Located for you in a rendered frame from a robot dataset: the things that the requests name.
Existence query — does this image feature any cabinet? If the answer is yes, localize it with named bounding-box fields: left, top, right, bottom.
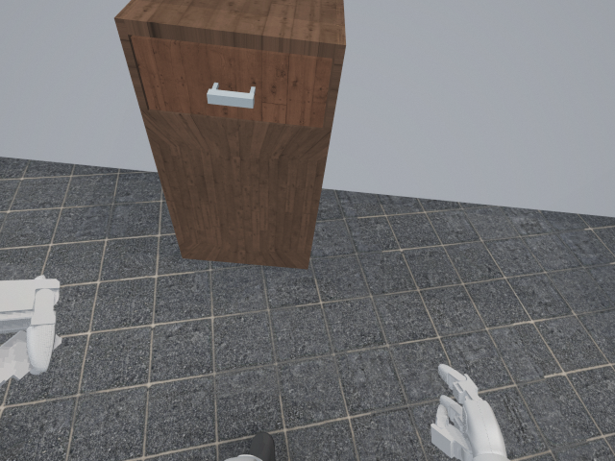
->
left=114, top=0, right=346, bottom=269

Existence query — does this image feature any handle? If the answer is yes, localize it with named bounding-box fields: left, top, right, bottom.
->
left=207, top=83, right=256, bottom=109

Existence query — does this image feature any drawer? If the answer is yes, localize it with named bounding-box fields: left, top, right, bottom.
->
left=131, top=36, right=332, bottom=128

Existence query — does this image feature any robot left hand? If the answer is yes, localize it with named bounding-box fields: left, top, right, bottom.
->
left=0, top=275, right=62, bottom=387

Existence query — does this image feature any left robot foot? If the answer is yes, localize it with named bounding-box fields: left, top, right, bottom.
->
left=249, top=432, right=275, bottom=461

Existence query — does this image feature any robot right hand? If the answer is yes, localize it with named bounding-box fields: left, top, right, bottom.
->
left=430, top=364, right=507, bottom=461

